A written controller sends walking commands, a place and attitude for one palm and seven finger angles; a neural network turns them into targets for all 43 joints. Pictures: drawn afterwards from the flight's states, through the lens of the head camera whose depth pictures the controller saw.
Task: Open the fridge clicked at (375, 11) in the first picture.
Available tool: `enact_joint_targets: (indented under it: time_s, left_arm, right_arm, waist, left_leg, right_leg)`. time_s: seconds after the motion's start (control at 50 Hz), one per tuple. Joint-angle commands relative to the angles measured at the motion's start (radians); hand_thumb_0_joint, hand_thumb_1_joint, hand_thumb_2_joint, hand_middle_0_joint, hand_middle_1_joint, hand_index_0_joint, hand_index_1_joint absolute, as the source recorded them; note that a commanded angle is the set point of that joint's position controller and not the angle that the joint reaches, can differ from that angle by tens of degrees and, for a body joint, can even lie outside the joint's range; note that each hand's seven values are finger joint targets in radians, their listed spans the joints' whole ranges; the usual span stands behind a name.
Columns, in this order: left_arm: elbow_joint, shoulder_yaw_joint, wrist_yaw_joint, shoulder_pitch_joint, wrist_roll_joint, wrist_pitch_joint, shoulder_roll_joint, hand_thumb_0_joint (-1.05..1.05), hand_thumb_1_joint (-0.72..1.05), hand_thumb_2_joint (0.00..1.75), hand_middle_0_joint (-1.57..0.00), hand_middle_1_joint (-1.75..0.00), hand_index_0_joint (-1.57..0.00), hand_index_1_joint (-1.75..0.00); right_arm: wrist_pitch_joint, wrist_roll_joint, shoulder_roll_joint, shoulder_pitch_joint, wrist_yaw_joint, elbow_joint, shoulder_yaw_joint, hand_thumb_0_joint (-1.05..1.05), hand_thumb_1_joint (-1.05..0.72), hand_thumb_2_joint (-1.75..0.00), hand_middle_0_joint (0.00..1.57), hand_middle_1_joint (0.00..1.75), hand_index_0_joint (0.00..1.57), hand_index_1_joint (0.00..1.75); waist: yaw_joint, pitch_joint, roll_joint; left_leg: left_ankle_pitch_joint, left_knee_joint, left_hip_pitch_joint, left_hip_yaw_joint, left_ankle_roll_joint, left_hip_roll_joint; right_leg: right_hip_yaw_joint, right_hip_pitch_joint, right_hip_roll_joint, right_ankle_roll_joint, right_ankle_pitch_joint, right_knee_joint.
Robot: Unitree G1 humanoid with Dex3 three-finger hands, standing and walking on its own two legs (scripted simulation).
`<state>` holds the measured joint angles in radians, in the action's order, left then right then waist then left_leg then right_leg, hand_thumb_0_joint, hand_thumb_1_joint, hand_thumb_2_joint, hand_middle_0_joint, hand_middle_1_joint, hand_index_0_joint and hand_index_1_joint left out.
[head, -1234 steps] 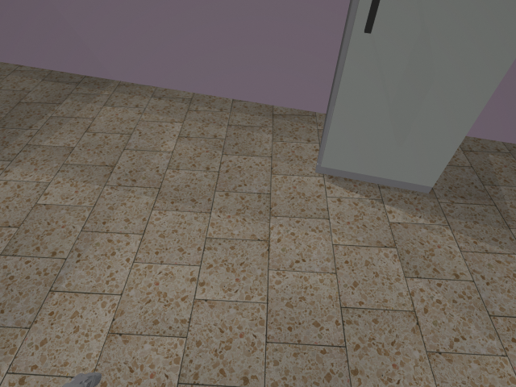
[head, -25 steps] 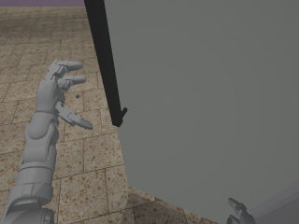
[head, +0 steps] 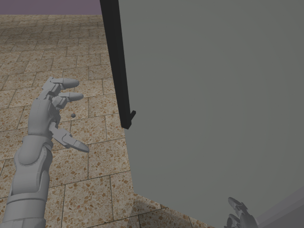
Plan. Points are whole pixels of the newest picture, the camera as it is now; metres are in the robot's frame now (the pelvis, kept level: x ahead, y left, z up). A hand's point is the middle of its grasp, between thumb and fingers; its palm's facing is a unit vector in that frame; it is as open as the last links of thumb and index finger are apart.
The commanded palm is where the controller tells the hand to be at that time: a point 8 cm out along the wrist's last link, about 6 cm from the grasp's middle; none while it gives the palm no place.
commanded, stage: slip the hand off the handle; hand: left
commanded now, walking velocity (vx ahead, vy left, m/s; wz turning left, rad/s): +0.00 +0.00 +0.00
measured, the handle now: (124, 71) +0.41 +0.11 +0.23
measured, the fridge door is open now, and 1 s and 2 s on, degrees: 66 66 66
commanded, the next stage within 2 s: draw the hand back to the body in 0.32 s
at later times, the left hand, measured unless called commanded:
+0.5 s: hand (61, 137) +0.25 +0.22 +0.17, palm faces +0.09 -0.99 -0.14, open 14.7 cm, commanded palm +0.22 +0.26 +0.18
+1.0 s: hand (42, 152) +0.21 +0.24 +0.17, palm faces +0.16 -0.97 -0.19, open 14.4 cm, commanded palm +0.17 +0.28 +0.18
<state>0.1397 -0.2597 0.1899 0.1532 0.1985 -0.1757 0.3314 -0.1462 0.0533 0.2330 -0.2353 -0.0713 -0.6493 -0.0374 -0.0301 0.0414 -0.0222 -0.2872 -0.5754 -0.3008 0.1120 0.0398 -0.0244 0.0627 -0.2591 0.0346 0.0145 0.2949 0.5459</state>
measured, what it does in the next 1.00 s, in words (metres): stands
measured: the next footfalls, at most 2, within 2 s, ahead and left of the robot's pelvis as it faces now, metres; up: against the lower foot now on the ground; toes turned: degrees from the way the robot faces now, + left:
none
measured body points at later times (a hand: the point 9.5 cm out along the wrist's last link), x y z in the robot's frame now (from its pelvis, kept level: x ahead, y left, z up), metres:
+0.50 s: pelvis +0.00 -0.01 +0.00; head -0.02 -0.02 +0.45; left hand +0.24 +0.27 +0.18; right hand +0.19 -0.23 -0.07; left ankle +0.01 +0.09 -0.73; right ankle -0.01 -0.13 -0.73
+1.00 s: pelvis +0.00 -0.01 +0.00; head -0.04 -0.02 +0.45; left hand +0.20 +0.29 +0.18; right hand +0.22 -0.22 -0.04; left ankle +0.01 +0.09 -0.73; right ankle -0.01 -0.13 -0.73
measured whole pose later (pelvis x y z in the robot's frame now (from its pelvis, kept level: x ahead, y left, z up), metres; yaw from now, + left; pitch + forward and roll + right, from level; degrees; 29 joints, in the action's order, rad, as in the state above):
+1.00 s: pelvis +0.00 -0.01 +0.00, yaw +2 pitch -4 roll -1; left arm -0.25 -0.34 0.26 -0.19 0.27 0.15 0.40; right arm -0.27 0.06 0.25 -0.20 -0.09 -0.63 -0.07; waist -0.07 0.05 -0.05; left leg -0.28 -0.56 -0.22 0.06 0.02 -0.04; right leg 0.11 -0.14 0.02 0.00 0.29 0.49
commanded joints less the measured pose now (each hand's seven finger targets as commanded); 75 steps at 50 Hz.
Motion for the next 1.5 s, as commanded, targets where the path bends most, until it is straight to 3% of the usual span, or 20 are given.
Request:
enact_joint_targets:
  time_s: [0.0, 0.3, 0.34, 0.42, 0.44, 0.52, 0.6, 0.66, 0.76, 0.84, 0.92, 0.94, 0.96, 0.98, 1.0, 1.08, 1.1, 1.24, 1.34, 1.48]
  left_arm:
    - [-0.227, -0.077, 0.000, 0.273, 0.023, -0.057, 0.205, 0.00, -0.55, 0.20, -0.25, -1.15, -0.25, -1.15]
    - [-0.416, -0.126, 0.055, 0.043, 0.072, -0.033, 0.219, 0.00, -0.55, 0.20, -0.25, -1.15, -0.25, -1.15]
    - [-0.453, -0.086, 0.060, 0.080, 0.080, -0.033, 0.184, 0.00, -0.55, 0.20, -0.25, -1.15, -0.25, -1.15]
    - [-0.427, -0.096, 0.057, 0.088, 0.081, -0.028, 0.202, 0.00, -0.55, 0.20, -0.25, -1.15, -0.25, -1.15]
    - [-0.282, -0.104, 0.105, 0.021, 0.127, 0.100, 0.230, 0.00, -0.55, 0.20, -0.25, -1.15, -0.25, -1.15]
    - [-0.440, -0.174, 0.181, 0.062, 0.163, 0.288, 0.308, 0.00, -0.55, 0.20, -0.25, -1.15, -0.25, -1.15]
    - [-0.510, -0.230, 0.176, -0.024, 0.195, 0.285, 0.298, 0.00, -0.55, 0.20, -0.25, -1.15, -0.25, -1.15]
    - [-0.491, -0.183, 0.173, -0.063, 0.200, 0.288, 0.236, 0.00, -0.55, 0.20, -0.25, -1.15, -0.25, -1.15]
    - [-0.502, -0.182, 0.174, -0.090, 0.174, 0.337, 0.259, 0.00, -0.55, 0.20, -0.25, -1.15, -0.25, -1.15]
    - [-0.620, -0.199, 0.163, -0.053, 0.172, 0.313, 0.291, 0.00, -0.51, 0.22, -0.25, -1.13, -0.25, -1.13]
    - [-0.566, -0.240, 0.164, -0.082, 0.182, 0.293, 0.315, 0.00, -0.37, 0.29, -0.24, -1.04, -0.24, -1.04]
    - [-0.692, -0.224, -0.039, -0.080, 0.002, 0.192, 0.324, 0.00, -0.33, 0.31, -0.24, -1.02, -0.24, -1.02]
    - [-0.582, -0.157, -0.118, -0.216, -0.010, 0.173, 0.196, 0.00, -0.30, 0.32, -0.24, -1.00, -0.24, -1.00]
    - [-0.585, -0.125, -0.169, -0.271, -0.037, 0.152, 0.163, 0.00, -0.26, 0.34, -0.24, -0.98, -0.24, -0.98]
    - [-0.603, -0.119, -0.202, -0.302, -0.055, 0.131, 0.164, 0.00, -0.22, 0.36, -0.24, -0.96, -0.24, -0.96]
    - [-0.697, -0.114, -0.278, -0.269, -0.104, 0.066, 0.194, 0.00, -0.08, 0.43, -0.23, -0.87, -0.23, -0.87]
    - [-0.693, -0.126, -0.289, -0.278, -0.110, 0.060, 0.212, 0.00, -0.04, 0.44, -0.23, -0.85, -0.23, -0.85]
    - [-0.705, -0.123, -0.315, -0.296, -0.129, 0.031, 0.199, 0.00, 0.21, 0.57, -0.22, -0.70, -0.22, -0.70]
    - [-0.681, -0.147, -0.309, -0.428, -0.123, 0.031, 0.191, 0.00, 0.39, 0.65, -0.22, -0.60, -0.22, -0.60]
    - [-0.713, -0.184, -0.308, -0.475, -0.124, 0.034, 0.208, 0.00, 0.65, 0.78, -0.21, -0.45, -0.21, -0.45]
  right_arm:
    - [-0.072, -0.003, 0.139, 0.123, -0.019, 0.144, 0.042, 0.00, -0.90, -0.90, 0.20, 0.30, 0.20, 0.30]
    - [-0.116, -0.006, 0.127, 0.153, -0.019, 0.172, 0.029, 0.00, -0.90, -0.90, 0.20, 0.30, 0.20, 0.30]
    - [-0.125, -0.002, 0.119, 0.158, -0.018, 0.172, 0.023, 0.00, -0.90, -0.90, 0.20, 0.30, 0.20, 0.30]
    - [-0.138, -0.001, 0.128, 0.147, -0.029, 0.156, 0.026, 0.00, -0.90, -0.90, 0.20, 0.30, 0.20, 0.30]
    - [-0.141, 0.021, 0.147, 0.156, -0.040, 0.158, 0.022, 0.00, -0.90, -0.90, 0.20, 0.30, 0.20, 0.30]
    - [-0.153, 0.030, 0.139, 0.194, -0.060, 0.204, 0.005, 0.00, -0.90, -0.90, 0.20, 0.30, 0.20, 0.30]
    - [-0.178, 0.021, 0.131, 0.187, -0.041, 0.199, 0.000, 0.00, -0.90, -0.90, 0.20, 0.30, 0.20, 0.30]
    - [-0.191, 0.025, 0.133, 0.179, -0.031, 0.192, 0.002, 0.00, -0.90, -0.90, 0.20, 0.30, 0.20, 0.30]
    - [-0.181, 0.030, 0.142, 0.177, -0.031, 0.197, 0.010, 0.00, -0.90, -0.90, 0.20, 0.30, 0.20, 0.30]
    - [-0.192, 0.022, 0.138, 0.184, -0.041, 0.206, 0.006, 0.00, -0.90, -0.90, 0.20, 0.30, 0.20, 0.30]
    - [-0.198, 0.020, 0.144, 0.179, -0.046, 0.188, 0.005, 0.00, -0.90, -0.90, 0.20, 0.30, 0.20, 0.30]
    - [-0.185, -0.026, 0.111, 0.175, -0.028, 0.179, 0.016, 0.00, -0.90, -0.90, 0.20, 0.30, 0.20, 0.30]
    - [-0.180, -0.031, 0.116, 0.166, -0.021, 0.159, 0.018, 0.00, -0.90, -0.90, 0.20, 0.30, 0.20, 0.30]
    - [-0.163, -0.032, 0.113, 0.158, -0.013, 0.153, 0.022, 0.00, -0.90, -0.90, 0.20, 0.30, 0.20, 0.30]
    - [-0.149, -0.035, 0.120, 0.159, -0.010, 0.148, 0.033, 0.00, -0.90, -0.90, 0.20, 0.30, 0.20, 0.30]
    - [-0.125, -0.043, 0.116, 0.162, -0.008, 0.150, 0.039, 0.00, -0.90, -0.90, 0.20, 0.30, 0.20, 0.30]
    - [-0.119, -0.046, 0.122, 0.163, -0.011, 0.142, 0.041, 0.00, -0.90, -0.90, 0.20, 0.30, 0.20, 0.30]
    - [-0.095, -0.049, 0.115, 0.175, -0.020, 0.139, 0.046, 0.00, -0.90, -0.90, 0.20, 0.30, 0.20, 0.30]
    - [-0.074, -0.050, 0.115, 0.169, -0.008, 0.146, 0.054, 0.00, -0.90, -0.90, 0.20, 0.30, 0.20, 0.30]
    - [-0.050, -0.048, 0.113, 0.161, -0.001, 0.158, 0.061, 0.00, -0.90, -0.90, 0.20, 0.30, 0.20, 0.30]
  waist:
    - [0.000, 0.155, 0.001]
    - [-0.023, 0.162, -0.022]
    - [-0.010, 0.150, -0.061]
    - [-0.004, 0.118, -0.032]
    - [-0.018, 0.122, -0.071]
    - [-0.037, 0.192, -0.038]
    - [-0.042, 0.167, -0.001]
    - [-0.030, 0.096, -0.015]
    - [-0.023, 0.044, -0.010]
    - [-0.025, 0.109, -0.058]
    - [-0.026, 0.081, -0.036]
    - [-0.058, -0.026, -0.033]
    - [-0.032, -0.059, -0.011]
    - [-0.038, -0.049, -0.007]
    - [-0.040, -0.021, 0.016]
    - [-0.034, 0.061, -0.102]
    - [-0.036, 0.047, -0.053]
    - [-0.035, 0.037, -0.080]
    - [-0.047, 0.028, -0.014]
    - [-0.048, 0.015, -0.063]
  left_leg:
    - [0.149, 0.103, 0.141, -0.116, -0.022, -0.023]
    - [0.175, 0.075, 0.131, -0.103, -0.013, -0.008]
    - [0.166, 0.073, 0.139, -0.104, -0.017, -0.004]
    - [0.130, 0.075, 0.122, -0.109, -0.013, -0.006]
    - [0.092, 0.103, 0.123, -0.116, -0.013, -0.011]
    - [0.209, 0.104, 0.178, -0.119, 0.006, -0.001]
    - [0.259, 0.088, 0.192, -0.121, 0.001, -0.001]
    - [0.212, 0.097, 0.180, -0.121, -0.006, -0.005]
    - [0.155, 0.101, 0.151, -0.115, 0.000, -0.005]
    - [0.175, 0.092, 0.199, -0.122, 0.001, -0.003]
    - [0.154, 0.095, 0.184, -0.130, -0.001, -0.007]
    - [0.147, 0.103, 0.109, -0.118, -0.008, -0.013]
    - [0.116, 0.115, 0.113, -0.113, -0.019, -0.023]
    - [0.096, 0.128, 0.117, -0.117, -0.020, -0.030]
    - [0.111, 0.129, 0.132, -0.105, -0.012, -0.034]
    - [0.094, 0.167, 0.181, -0.110, -0.012, -0.028]
    - [0.104, 0.170, 0.177, -0.113, -0.008, -0.033]
    - [0.114, 0.214, 0.208, -0.128, -0.015, -0.032]
    - [0.223, 0.211, 0.206, -0.127, -0.021, -0.041]
    - [0.258, 0.207, 0.211, -0.122, -0.030, -0.045]
  right_leg:
    - [-0.013, -0.037, -0.033, -0.035, -0.128, -0.077]
    - [-0.019, 0.008, -0.027, -0.030, -0.168, -0.085]
    - [-0.017, -0.010, -0.026, -0.028, -0.160, -0.083]
    - [-0.020, -0.031, -0.026, -0.024, -0.116, -0.096]
    - [-0.022, 0.016, -0.014, -0.031, -0.116, -0.105]
    - [-0.011, 0.091, -0.007, -0.023, -0.239, -0.114]
    - [-0.001, 0.088, -0.017, -0.021, -0.287, -0.117]
    - [0.008, 0.036, -0.019, -0.019, -0.238, -0.118]
    - [-0.005, 0.002, -0.016, -0.011, -0.160, -0.141]
    - [-0.003, 0.025, -0.016, -0.017, -0.166, -0.133]
    - [-0.007, 0.017, -0.016, -0.018, -0.138, -0.145]
    - [-0.037, -0.010, -0.003, -0.027, -0.119, -0.217]
    - [-0.026, -0.024, 0.006, -0.032, -0.100, -0.216]
    - [-0.023, -0.003, 0.010, -0.033, -0.086, -0.204]
    - [-0.030, 0.022, 0.015, -0.033, -0.105, -0.210]
    - [-0.032, 0.075, 0.018, -0.037, -0.094, -0.180]
    - [-0.032, 0.080, 0.014, -0.038, -0.098, -0.189]
    - [-0.023, 0.108, 0.005, -0.041, -0.106, -0.185]
    - [-0.016, 0.136, 0.001, -0.039, -0.180, -0.176]
    - [-0.017, 0.133, 0.002, -0.041, -0.197, -0.178]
